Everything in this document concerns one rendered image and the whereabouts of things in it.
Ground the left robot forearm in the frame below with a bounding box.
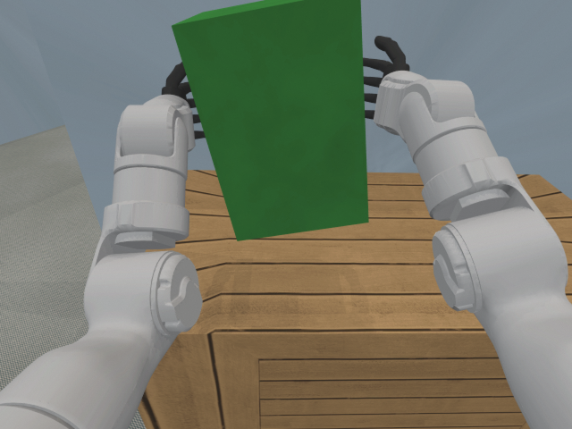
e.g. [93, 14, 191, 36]
[83, 95, 196, 321]

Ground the pedestal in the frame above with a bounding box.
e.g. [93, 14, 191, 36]
[138, 170, 572, 429]

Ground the right robot hand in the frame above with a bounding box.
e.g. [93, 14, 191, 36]
[363, 36, 409, 119]

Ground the right robot upper arm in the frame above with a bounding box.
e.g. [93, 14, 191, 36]
[432, 206, 572, 429]

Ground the left robot hand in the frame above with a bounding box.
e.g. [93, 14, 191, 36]
[162, 62, 206, 139]

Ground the carton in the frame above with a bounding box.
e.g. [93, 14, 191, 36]
[172, 0, 369, 241]

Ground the right robot forearm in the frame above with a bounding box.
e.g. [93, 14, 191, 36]
[374, 71, 568, 288]

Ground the left robot upper arm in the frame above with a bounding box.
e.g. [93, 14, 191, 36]
[0, 250, 203, 429]

